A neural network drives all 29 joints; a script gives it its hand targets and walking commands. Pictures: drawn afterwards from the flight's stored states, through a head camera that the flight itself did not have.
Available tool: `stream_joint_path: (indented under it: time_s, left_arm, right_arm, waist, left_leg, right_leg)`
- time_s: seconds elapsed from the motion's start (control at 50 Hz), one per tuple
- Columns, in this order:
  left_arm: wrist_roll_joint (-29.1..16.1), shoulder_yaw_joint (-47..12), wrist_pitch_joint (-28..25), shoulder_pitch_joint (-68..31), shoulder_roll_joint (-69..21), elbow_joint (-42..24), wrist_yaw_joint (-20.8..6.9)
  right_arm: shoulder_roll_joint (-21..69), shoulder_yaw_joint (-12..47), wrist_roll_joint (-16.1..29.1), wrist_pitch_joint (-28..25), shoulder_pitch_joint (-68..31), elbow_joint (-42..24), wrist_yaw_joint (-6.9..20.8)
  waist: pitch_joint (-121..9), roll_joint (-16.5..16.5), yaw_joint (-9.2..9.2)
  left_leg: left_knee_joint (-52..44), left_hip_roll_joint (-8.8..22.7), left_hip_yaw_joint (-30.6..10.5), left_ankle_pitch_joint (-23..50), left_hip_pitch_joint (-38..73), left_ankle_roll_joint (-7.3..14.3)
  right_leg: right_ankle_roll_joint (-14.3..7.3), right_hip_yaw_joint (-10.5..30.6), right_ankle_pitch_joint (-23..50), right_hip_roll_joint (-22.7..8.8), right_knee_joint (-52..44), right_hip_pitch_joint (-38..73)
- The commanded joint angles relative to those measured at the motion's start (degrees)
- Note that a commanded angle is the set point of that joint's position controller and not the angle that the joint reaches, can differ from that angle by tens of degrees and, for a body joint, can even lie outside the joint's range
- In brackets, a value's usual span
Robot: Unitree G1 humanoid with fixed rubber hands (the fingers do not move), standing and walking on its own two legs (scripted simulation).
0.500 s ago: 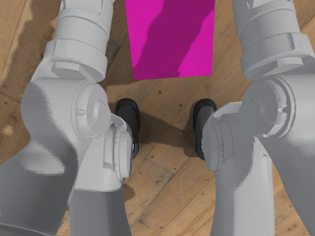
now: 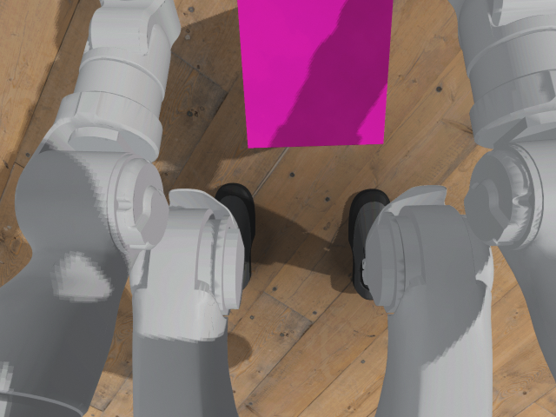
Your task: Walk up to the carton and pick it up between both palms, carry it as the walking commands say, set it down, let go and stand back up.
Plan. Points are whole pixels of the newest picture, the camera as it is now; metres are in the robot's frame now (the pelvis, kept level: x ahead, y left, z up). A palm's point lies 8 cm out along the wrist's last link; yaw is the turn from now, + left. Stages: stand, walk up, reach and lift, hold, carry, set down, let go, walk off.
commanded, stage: set down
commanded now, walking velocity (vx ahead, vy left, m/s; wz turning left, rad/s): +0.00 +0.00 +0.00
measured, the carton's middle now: (310, 61) +0.45 -0.01 -0.28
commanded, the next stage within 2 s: let go in 1.24 s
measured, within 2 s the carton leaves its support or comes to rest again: neither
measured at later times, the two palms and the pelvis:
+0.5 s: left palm out of the picture +0.56 +0.17 -0.03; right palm out of the picture +0.58 -0.16 -0.04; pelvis +0.01 -0.02 +0.08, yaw +1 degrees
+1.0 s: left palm out of the picture +0.54 +0.17 +0.14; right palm out of the picture +0.56 -0.17 +0.15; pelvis +0.02 -0.01 +0.20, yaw +1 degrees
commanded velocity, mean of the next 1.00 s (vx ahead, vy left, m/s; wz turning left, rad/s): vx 0.00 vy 0.00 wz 0.00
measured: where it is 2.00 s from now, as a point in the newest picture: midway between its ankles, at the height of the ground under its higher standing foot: (302, 258)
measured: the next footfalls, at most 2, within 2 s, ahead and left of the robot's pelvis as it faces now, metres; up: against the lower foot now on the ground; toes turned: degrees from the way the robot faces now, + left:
none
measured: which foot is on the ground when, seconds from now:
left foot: down 0.00-1.00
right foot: down 0.00-1.00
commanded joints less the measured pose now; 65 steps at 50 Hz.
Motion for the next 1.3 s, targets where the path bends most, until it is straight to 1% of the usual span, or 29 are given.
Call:
stream_joint_path:
  time_s: [0.0,0.02,0.08,0.1,0.14,0.16,0.22,0.3,0.46,0.5,0.52,0.54,0.6,0.62,0.66,0.72,0.74,0.8,0.82,0.84,0.9,0.98,1.04,1.06,1.08,1.1,1.16,1.22,1.28]
  left_arm:
    - [-12.7,-6.9,-1.6,-20.7,6.2,-39.2,2.7]
    - [-15.2,-10.4,-0.3,-21.1,4.6,-45.2,2.8]
    - [-17.7,-12.8,6.5,-10.2,1.1,-29.5,1.8]
    - [-14.6,-11.9,8.3,-6.0,1.1,-17.3,1.2]
    - [-11.2,-7.8,9.6,-0.1,3.0,-15.1,1.1]
    - [-8.3,-4.2,10.2,1.0,3.7,-13.5,1.3]
    - [-2.0,2.6,8.5,-1.7,5.0,-3.5,-0.6]
    - [1.4,5.8,3.0,-12.5,6.4,-25.3,-0.9]
    - [-3.4,-3.6,3.3,-3.0,2.7,-31.1,-2.3]
    - [-4.0,-0.8,5.1,4.7,5.7,-42.4,-1.8]
    - [-4.2,-3.3,7.0,8.3,4.7,-34.8,-1.7]
    - [-6.3,-2.5,6.7,6.6,5.2,-47.5,-1.9]
    - [-3.5,-0.5,11.6,3.9,11.7,-61.6,-0.2]
    - [-4.4,0.6,13.4,-1.4,12.3,-53.3,0.1]
    - [-6.2,-1.2,14.5,-0.4,11.1,-69.4,-0.5]
    - [-7.1,-6.0,16.4,-2.4,5.2,-54.5,-0.8]
    - [-3.9,-1.2,15.9,-1.6,8.1,-50.3,-0.6]
    - [-3.8,-4.8,16.1,2.8,2.3,-30.0,-1.9]
    - [-0.2,-1.2,15.4,6.1,2.6,-24.3,-2.6]
    - [-0.9,-1.3,14.4,5.5,1.3,-21.0,-3.0]
    - [1.8,1.3,11.9,4.9,-0.8,-17.9,-3.8]
    - [4.9,7.4,7.4,-2.1,2.6,-28.8,-3.3]
    - [4.3,5.0,8.0,-1.8,1.6,-24.7,-4.0]
    - [3.0,2.9,8.8,-2.4,-0.2,-20.1,-4.2]
    - [3.1,4.8,9.7,0.5,0.0,-16.2,-5.2]
    - [6.4,5.8,9.2,6.7,-1.7,-14.5,-5.1]
    - [5.9,6.5,7.2,9.0,-0.5,-18.0,-5.9]
    - [7.1,8.0,4.6,15.6,-0.8,-18.7,-6.4]
    - [6.1,3.6,2.0,13.2,3.0,-32.7,-6.5]
  right_arm:
    - [-9.2,5.6,8.2,0.3,-17.3,-24.7,-2.7]
    - [-8.3,6.1,10.5,1.6,-16.3,-30.5,-3.3]
    - [-13.0,5.2,9.0,5.6,-20.9,-39.3,-4.2]
    - [-11.9,4.6,5.8,7.1,-18.1,-29.4,-4.1]
    - [-11.2,0.9,0.6,8.4,-11.7,-24.4,-4.3]
    - [-7.9,2.8,-0.2,9.1,-10.0,-20.8,-4.2]
    - [-5.7,0.1,-4.1,9.3,-7.2,-3.4,-1.1]
    - [3.4,-2.9,-3.3,7.0,-4.0,-1.8,1.7]
    - [2.3,1.6,1.3,5.3,-4.6,-22.7,-2.2]
    - [-2.1,0.0,0.0,6.5,-0.1,-36.5,-3.7]
    - [-1.2,2.5,1.2,7.9,-2.1,-36.4,-4.0]
    - [-1.1,2.7,0.4,8.2,-0.3,-45.2,-4.7]
    - [-4.7,3.2,1.4,13.7,-0.1,-53.5,-5.0]
    - [-6.0,4.4,1.8,16.2,-4.2,-45.8,-4.8]
    - [-5.9,3.1,2.7,17.1,0.0,-58.8,-4.7]
    - [-7.0,2.9,4.1,17.3,-4.2,-46.5,-2.6]
    - [-5.2,4.0,4.0,18.0,-4.0,-41.6,-2.4]
    - [-4.4,-0.6,1.9,16.4,-0.4,-22.9,-1.0]
    - [-2.6,-0.3,1.9,15.9,0.3,-19.8,-0.2]
    - [-2.8,-2.3,-0.8,14.5,0.8,-16.0,0.6]
    - [-0.4,-3.3,0.5,12.5,3.5,-8.6,2.9]
    - [-4.3,-5.3,-3.2,8.6,-2.1,-17.5,2.4]
    - [0.1,-3.7,-2.6,9.3,-3.5,-16.0,2.5]
    - [-1.0,-6.0,-5.7,9.6,-1.0,-10.0,2.8]
    - [1.0,-5.4,-7.1,10.5,0.5,-9.3,2.5]
    - [1.1,-5.7,-6.6,9.8,2.0,-13.1,2.5]
    - [1.0,-7.2,-10.2,8.9,6.1,-12.5,2.6]
    - [6.8,-2.5,-8.6,6.7,9.4,-18.4,2.5]
    - [6.3,-4.5,-9.6,5.4,11.5,-26.7,0.5]
  waist:
    - [-124.1,-0.2,0.75]
    - [-129.4,2.2,-1.03]
    - [-125.6,-3.7,-2.32]
    - [-111.3,-7.1,-3.14]
    - [-108.0,-7.6,-1.79]
    - [-103.6,-7.0,2.56]
    - [-73.7,-7.6,3.98]
    - [-77.9,-6.9,5.5]
    - [-110.8,-0.2,2.08]
    - [-133.9,-3.6,1.34]
    - [-128.6,-5.8,2.68]
    - [-141.2,-9.8,0.95]
    - [-151.6,-6.7,4.03]
    - [-138.2,-7.9,5.51]
    - [-146.3,-7.3,0.96]
    - [-124.7,-0.2,-1.04]
    - [-118.2,-1.3,3.5]
    - [-100.7,0.1,-0.53]
    - [-92.4,-0.3,3.45]
    - [-86.7,-2.7,0.25]
    - [-80.5,0.4,2.54]
    - [-82.3,-0.9,2.38]
    - [-85.5,-1.2,4.38]
    - [-80.1,-1.0,-0.51]
    - [-78.2,-5.0,0.76]
    - [-80.9,-1.4,2.73]
    - [-81.8,-4.2,0.79]
    - [-88.7,-10.4,5.1]
    - [-110.1,-8.2,3.15]
  left_leg:
    - [-8.9,-3.0,6.9,33.4,63.2,-2.1]
    - [-8.7,-3.2,7.6,34.8,67.2,-1.8]
    - [-11.1,-2.7,8.7,25.4,60.2,-0.5]
    - [-13.8,-2.9,7.4,16.5,51.4,0.3]
    - [-16.4,-2.7,7.2,15.8,47.9,0.0]
    - [-18.5,-2.8,8.0,12.7,44.3,0.1]
    - [-20.7,-3.0,8.1,2.5,27.5,0.8]
    - [-24.1,-2.7,9.4,7.8,32.7,0.7]
    - [-29.3,-4.0,8.5,24.9,50.6,0.7]
    - [-29.0,-5.4,10.2,34.1,55.9,0.3]
    - [-31.4,-5.3,9.3,31.8,55.1,1.5]
    - [-30.4,-6.7,9.2,40.0,60.5,1.8]
    - [-32.2,-6.8,8.3,41.6,75.7,1.3]
    - [-33.3,-6.2,8.6,32.4,68.0,2.0]
    - [-36.6,-6.1,6.5,44.1,78.2,1.5]
    - [-38.1,-4.5,5.2,39.2,78.3,0.4]
    - [-38.2,-4.1,7.4,34.6,70.8,0.4]
    - [-43.2,-2.6,5.9,25.5,65.1,-0.3]
    - [-45.8,-2.8,5.9,25.1,63.0,0.2]
    - [-47.8,-2.7,4.5,24.5,61.6,-0.2]
    - [-53.1,-2.3,6.1,16.8,61.3,-0.2]
    - [-55.1,-3.3,8.0,14.9,57.2,-0.7]
    - [-60.5,-2.5,7.7,13.7,60.8,-0.5]
    - [-61.9,-2.1,6.5,10.5,61.6,-0.7]
    - [-62.7,-2.2,6.2,9.5,59.7,-0.3]
    - [-64.1,-2.8,7.6,14.9,63.0,-0.6]
    - [-65.6,-2.9,6.5,22.5,62.2,-0.7]
    - [-64.2,-3.4,6.8,33.6,61.3,0.4]
    - [-63.0,-3.9,7.2,42.9,66.0,0.9]
  right_leg:
    - [-1.3,-5.2,29.4,2.8,-10.7,52.2]
    - [-1.9,-5.1,31.4,3.3,-11.6,55.5]
    - [-0.9,-6.8,26.0,3.4,-14.8,58.6]
    - [-0.6,-7.5,18.3,2.8,-15.8,53.4]
    - [-0.5,-7.0,16.7,2.4,-17.2,53.2]
    - [-0.4,-5.9,13.9,2.4,-18.7,53.7]
    - [-0.7,-4.1,3.7,2.0,-21.6,35.1]
    - [-0.6,-2.1,9.3,3.1,-26.0,37.3]
    - [0.1,-1.5,30.0,4.1,-30.9,61.5]
    - [-0.2,-1.6,47.0,4.7,-30.2,82.4]
    - [0.8,-1.7,43.5,4.5,-31.7,79.5]
    - [1.4,-2.0,53.9,4.7,-30.9,88.9]
    - [1.6,-2.5,51.7,6.3,-32.6,95.0]
    - [1.2,-1.9,40.9,6.1,-33.3,88.3]
    - [1.1,-2.6,56.5,6.5,-35.9,96.9]
    - [0.1,-2.4,42.0,5.7,-40.1,76.3]
    - [0.5,-1.0,38.5,4.8,-40.9,74.6]
    - [0.0,-2.8,26.2,3.3,-44.6,64.0]
    - [0.3,-1.7,23.5,3.5,-47.4,61.4]
    - [0.8,-4.0,22.5,3.7,-47.5,57.5]
    - [0.6,-2.9,14.1,2.8,-52.9,56.8]
    - [0.6,-1.1,18.0,2.7,-55.9,63.4]
    - [0.6,-1.5,16.8,2.3,-60.5,68.6]
    - [0.5,-2.7,13.1,2.6,-62.1,63.5]
    - [0.9,-1.7,12.0,2.0,-64.7,67.6]
    - [1.4,-1.4,17.8,1.4,-65.9,70.4]
    - [1.4,-0.7,27.6,2.0,-66.6,74.0]
    - [1.4,1.5,41.4,1.4,-66.9,83.5]
    - [0.7,2.4,62.0,1.3,-61.8,97.6]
